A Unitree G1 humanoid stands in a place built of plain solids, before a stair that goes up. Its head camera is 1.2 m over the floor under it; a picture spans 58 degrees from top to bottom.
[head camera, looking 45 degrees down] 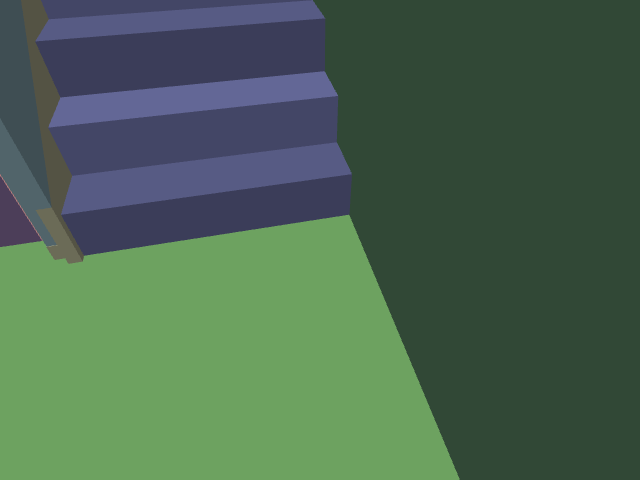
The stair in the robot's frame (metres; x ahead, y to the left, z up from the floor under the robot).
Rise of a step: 0.21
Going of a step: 0.23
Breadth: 1.04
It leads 13 degrees to the left of straight ahead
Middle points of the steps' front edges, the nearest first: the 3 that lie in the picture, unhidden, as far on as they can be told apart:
1.23 0.39 0.21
1.45 0.44 0.41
1.67 0.49 0.62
